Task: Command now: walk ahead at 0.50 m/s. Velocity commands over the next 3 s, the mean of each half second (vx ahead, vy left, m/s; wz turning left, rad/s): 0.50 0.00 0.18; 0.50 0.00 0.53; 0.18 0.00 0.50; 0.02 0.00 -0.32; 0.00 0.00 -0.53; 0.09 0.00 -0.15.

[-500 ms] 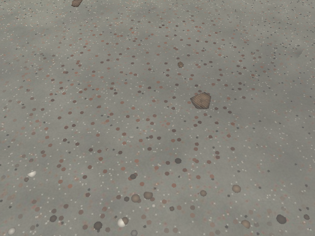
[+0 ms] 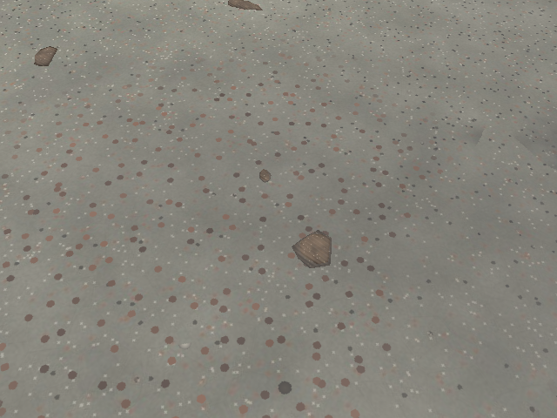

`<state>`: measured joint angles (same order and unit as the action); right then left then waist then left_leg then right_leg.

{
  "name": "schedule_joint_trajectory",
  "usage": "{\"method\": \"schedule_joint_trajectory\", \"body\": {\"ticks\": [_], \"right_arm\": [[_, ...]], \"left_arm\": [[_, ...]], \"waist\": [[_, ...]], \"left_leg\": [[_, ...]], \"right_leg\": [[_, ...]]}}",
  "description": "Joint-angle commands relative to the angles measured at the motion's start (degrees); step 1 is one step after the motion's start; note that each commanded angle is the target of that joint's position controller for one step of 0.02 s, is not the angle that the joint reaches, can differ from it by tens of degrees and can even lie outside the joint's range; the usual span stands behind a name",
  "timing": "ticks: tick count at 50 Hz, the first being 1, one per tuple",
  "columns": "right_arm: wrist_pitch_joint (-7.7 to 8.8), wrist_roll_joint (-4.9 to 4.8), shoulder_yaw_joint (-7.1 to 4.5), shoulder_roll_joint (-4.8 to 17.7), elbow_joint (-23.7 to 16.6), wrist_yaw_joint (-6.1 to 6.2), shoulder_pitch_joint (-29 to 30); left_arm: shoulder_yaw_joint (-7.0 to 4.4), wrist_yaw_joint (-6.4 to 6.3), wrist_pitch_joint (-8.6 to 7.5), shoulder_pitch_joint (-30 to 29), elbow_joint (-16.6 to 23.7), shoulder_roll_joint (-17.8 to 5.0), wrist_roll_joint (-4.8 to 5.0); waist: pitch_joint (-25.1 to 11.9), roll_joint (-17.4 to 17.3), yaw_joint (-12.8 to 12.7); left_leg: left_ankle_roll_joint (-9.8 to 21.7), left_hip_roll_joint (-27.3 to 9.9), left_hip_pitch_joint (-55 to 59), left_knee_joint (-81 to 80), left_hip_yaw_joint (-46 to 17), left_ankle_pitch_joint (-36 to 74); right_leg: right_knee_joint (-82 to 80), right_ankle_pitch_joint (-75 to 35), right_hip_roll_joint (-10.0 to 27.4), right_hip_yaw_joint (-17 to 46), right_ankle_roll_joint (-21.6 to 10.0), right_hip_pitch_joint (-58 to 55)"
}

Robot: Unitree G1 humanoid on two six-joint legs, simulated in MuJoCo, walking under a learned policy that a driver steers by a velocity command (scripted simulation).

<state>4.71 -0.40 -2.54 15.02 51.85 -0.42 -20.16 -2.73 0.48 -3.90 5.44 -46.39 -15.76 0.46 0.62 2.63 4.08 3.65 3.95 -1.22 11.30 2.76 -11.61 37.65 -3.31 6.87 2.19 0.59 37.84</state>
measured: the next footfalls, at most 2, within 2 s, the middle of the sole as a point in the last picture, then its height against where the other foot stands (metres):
right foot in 0.16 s outside the picture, level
left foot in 0.72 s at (216, 399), level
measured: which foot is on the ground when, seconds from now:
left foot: down 0.00-0.18, up 0.20-0.70, down 0.72-1.00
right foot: up 0.00-0.14, down 0.16-0.74, up 0.76-1.00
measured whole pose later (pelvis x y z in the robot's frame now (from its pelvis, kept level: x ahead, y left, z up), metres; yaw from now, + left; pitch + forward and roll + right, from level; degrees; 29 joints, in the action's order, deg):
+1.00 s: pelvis +0.55 +0.05 +0.00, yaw +24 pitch +2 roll -1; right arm 2.9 -0.8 -4.2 15.0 44.2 0.0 -18.4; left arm -3.8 -0.4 -5.4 3.2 -44.3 -17.2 -0.7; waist 2.5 1.8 2.8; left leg 5.8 6.1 -9.8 19.2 -5.1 -10.3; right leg 47.8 7.3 6.2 5.3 3.2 37.4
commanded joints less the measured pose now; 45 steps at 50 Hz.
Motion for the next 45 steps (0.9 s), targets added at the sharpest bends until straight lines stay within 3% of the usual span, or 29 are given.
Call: {"method": "schedule_joint_trajectory", "body": {"ticks": [1,5,6,7,8,9,10,11,12,13,14,16,18,21,25,30,33,34,35,36,37,38,39,40,41,42,43,45], "right_arm": [[-0.02,-0.39,-2.25,10.0,-1.1,0.50,-2.2],[-1.27,-0.71,-2.79,10.9,0.3,0.97,-2.6],[-1.50,-0.72,-2.95,11.3,0.2,1.08,-1.8],[-1.80,-0.76,-3.01,11.6,0.0,1.18,-0.5],[-2.07,-0.49,-2.50,10.4,-0.3,1.26,-0.2],[-1.95,0.78,-1.32,7.9,-1.8,1.37,-0.9],[-0.68,0.40,0.70,0.5,-1.8,0.62,-8.3],[0.46,-1.14,-0.74,7.1,-1.1,0.36,-4.1],[1.15,-2.67,-1.65,9.7,-2.8,0.19,1.1],[1.23,-2.57,-1.63,9.3,-3.2,0.53,3.4],[0.85,-1.76,-1.96,8.7,-3.2,0.79,4.4],[-0.75,-1.62,-2.09,6.5,-2.2,0.82,1.6],[-1.99,-1.62,-1.98,4.8,-2.6,0.92,1.9],[-2.41,-1.12,-2.15,4.5,-4.2,0.89,5.6],[-1.79,-0.68,-1.58,3.2,-6.5,-0.42,12.1],[-1.84,-0.76,-0.95,2.5,-11.3,-2.20,20.1],[-2.17,-0.88,-1.94,4.5,-12.9,-3.11,18.3],[-2.39,-0.94,-2.78,5.9,-12.5,-3.14,14.6],[-2.50,-1.14,-4.15,8.2,-11.0,-2.92,7.4],[-2.78,-1.21,-6.21,12.0,-8.5,-1.97,-2.2],[-3.03,-1.45,-7.59,18.4,-7.7,-0.82,-4.9],[-2.11,-0.95,-6.69,17.5,-9.9,-1.22,-4.9],[-1.42,-0.36,-5.44,13.1,-9.7,-1.46,-3.8],[-0.87,-0.50,-4.95,11.3,-9.9,-1.41,-0.5],[-0.69,-0.66,-4.37,9.4,-10.8,-1.36,3.7],[-0.65,-0.32,-3.75,7.6,-11.8,-1.14,6.6],[-0.70,0.06,-3.50,7.2,-12.4,-0.90,7.6],[-0.52,-0.23,-3.81,8.5,-12.5,-0.29,7.0]], "left_arm": [[-0.13,0.89,-1.21,-7.7,5.3,-2.6,0.39],[-0.41,2.14,-1.81,-8.9,6.7,-4.1,0.53],[-0.82,2.20,-1.89,-6.6,6.2,-5.1,0.48],[-1.63,2.06,-1.94,-1.6,4.8,-6.5,0.34],[-3.07,1.58,-1.88,7.4,1.8,-9.1,0.16],[-4.21,0.95,-1.63,17.8,-0.2,-13.3,-0.46],[-4.69,1.17,-1.33,19.4,-1.2,-15.9,-0.33],[-3.12,1.08,-1.41,18.5,-0.5,-9.9,0.08],[-2.48,0.80,-1.59,14.2,0.1,-8.1,-0.12],[-2.11,0.73,-1.77,10.1,0.6,-7.0,-0.41],[-1.74,0.80,-2.05,7.5,0.7,-5.3,-0.69],[-1.46,0.89,-2.75,5.5,0.2,-3.8,-1.35],[-1.79,0.70,-3.29,5.6,-0.9,-4.8,-1.35],[-2.28,-0.11,-3.29,6.7,-2.2,-6.1,-1.63],[-2.41,-1.02,-2.73,7.5,-2.8,-7.3,-1.24],[-3.13,-1.49,-0.66,12.5,-5.1,-8.9,-0.10],[-3.80,-1.97,0.74,10.9,-4.5,-10.9,0.45],[-4.04,-2.24,1.23,10.1,-4.1,-11.6,0.56],[-4.08,-2.43,1.71,9.0,-3.8,-12.0,0.66],[-3.70,-2.62,1.63,8.7,-3.1,-11.4,0.48],[-1.42,-1.84,0.46,13.4,-0.6,-3.6,-1.88],[-0.53,-0.86,-2.22,12.3,0.9,-3.3,-0.59],[-1.71,-0.10,-3.98,4.8,2.5,-7.7,1.90],[-1.58,-0.03,-4.86,2.8,3.3,-7.6,2.22],[-1.80,-0.51,-4.94,3.1,2.4,-7.4,0.89],[-2.36,-0.80,-4.37,3.9,1.9,-8.1,-0.19],[-2.57,-0.74,-3.52,4.8,1.9,-8.0,-0.51],[-2.42,-0.85,-2.28,5.0,2.3,-6.5,-1.13]], "waist": [[3.7,-5.5,0.9],[3.3,-6.5,-0.5],[1.9,-7.3,-2.1],[-1.2,-7.7,-5.1],[-7.1,-6.6,-9.1],[-15.8,0.1,-12.3],[-21.7,14.9,-8.0],[-18.7,7.8,-10.9],[-10.5,5.4,-10.2],[-6.4,1.3,-8.3],[-3.2,0.7,-6.9],[-2.1,2.7,-4.2],[-0.2,1.9,-3.4],[1.6,0.5,-3.9],[3.1,-0.2,-6.0],[5.4,-1.0,-8.6],[2.4,1.4,-5.6],[-0.2,2.5,-3.2],[-4.0,2.2,1.0],[-8.9,-0.6,5.8],[-13.5,-15.4,1.4],[-22.3,-14.3,1.0],[-16.3,-8.5,3.4],[-9.9,-6.0,1.7],[-5.9,-2.5,-1.2],[-4.1,-3.1,-3.2],[-3.6,-4.1,-4.5],[-3.0,-4.5,-5.2]], "left_leg": [[7.9,-16.1,-0.4,-3.6,-6.9,12.8],[6.6,-19.3,6.7,1.4,-7.8,20.3],[6.0,-19.1,7.3,4.0,-7.5,27.0],[5.1,-17.8,6.7,9.8,-6.1,36.3],[3.5,-14.7,2.8,20.3,-3.9,39.1],[1.5,-11.1,-9.6,38.3,-1.5,22.6],[-1.8,-0.2,-32.7,56.5,-3.4,-18.5],[-0.8,-2.7,-38.8,62.6,-11.3,-21.9],[0.0,-5.3,-41.7,62.9,-10.6,-16.6],[-0.2,-8.3,-39.6,60.4,-9.2,-11.3],[-0.7,-10.0,-37.8,57.3,-9.1,-7.8],[-1.3,-11.7,-32.2,54.9,-9.6,-4.2],[-2.1,-12.1,-33.3,53.1,-9.6,-2.0],[-3.1,-11.8,-38.0,46.3,-10.5,5.9],[-3.0,-10.9,-36.3,33.0,-5.8,16.1],[-1.1,-9.8,-40.2,25.4,-2.0,12.5],[1.7,-6.0,-34.1,24.6,2.1,4.3],[3.0,-3.8,-28.7,25.0,3.6,1.4],[4.7,-1.4,-19.1,23.0,4.4,1.8],[7.2,-1.4,-2.9,19.5,0.4,4.1],[15.2,-15.8,17.4,18.3,-25.5,2.3],[22.9,-23.9,26.2,7.5,-51.9,-7.3],[18.8,-22.2,22.9,4.9,-45.0,-5.6],[16.4,-19.9,14.9,5.0,-36.5,-1.4],[14.4,-17.3,6.0,4.8,-29.9,4.5],[13.4,-15.3,-0.4,3.7,-25.6,9.7],[13.2,-14.1,-4.2,2.4,-23.9,12.1],[13.5,-12.9,-8.4,1.3,-20.9,17.2]], "right_leg": [[-5.3,-2.2,-1.6,-1.6,-0.4,-0.1],[-9.1,4.8,-2.9,-1.6,-3.1,-1.3],[-9.5,6.8,-4.1,-2.6,-4.0,-5.2],[-10.7,7.1,-6.0,-4.4,-5.2,-12.9],[-10.8,5.5,-6.5,-4.8,-7.1,-26.2],[-8.7,4.3,4.1,7.4,-10.9,-44.1],[-15.3,17.4,15.9,34.2,-19.4,-61.5],[-19.4,24.4,15.1,35.9,-17.2,-59.0],[-20.9,22.3,13.7,27.0,-14.6,-51.5],[-22.7,17.2,11.7,20.6,-13.2,-43.6],[-24.8,13.5,9.8,15.7,-12.5,-37.7],[-28.2,9.6,7.6,9.2,-11.6,-31.6],[-30.4,5.5,7.5,4.5,-11.9,-29.0],[-31.6,1.3,7.1,-1.2,-11.7,-30.2],[-32.5,-0.6,5.5,-8.6,-9.9,-31.5],[-28.6,-6.8,9.1,-11.7,-9.3,-42.6],[-20.2,-28.3,10.0,-13.9,-7.6,-46.2],[-14.0,-36.8,9.8,-14.5,-6.9,-46.1],[-4.1,-39.6,8.4,-15.5,-5.7,-43.6],[10.6,-30.2,5.9,-16.0,-3.4,-33.9],[31.4,16.2,-2.5,-14.7,0.1,-9.7],[42.4,38.9,-10.3,-0.9,0.6,2.9],[43.1,34.3,-6.6,3.4,-1.0,8.9],[38.8,28.8,-4.0,2.8,-2.1,9.1],[33.6,25.1,-1.6,2.5,-1.8,5.4],[29.5,22.6,-0.2,2.6,-1.3,1.0],[27.7,21.2,0.3,2.6,-0.6,-2.2],[23.0,18.9,0.0,1.4,1.4,-3.8]]}}
Over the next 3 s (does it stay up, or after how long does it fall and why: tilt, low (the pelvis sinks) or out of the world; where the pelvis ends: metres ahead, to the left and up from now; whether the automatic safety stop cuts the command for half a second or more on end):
stays up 0.77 0.12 0.00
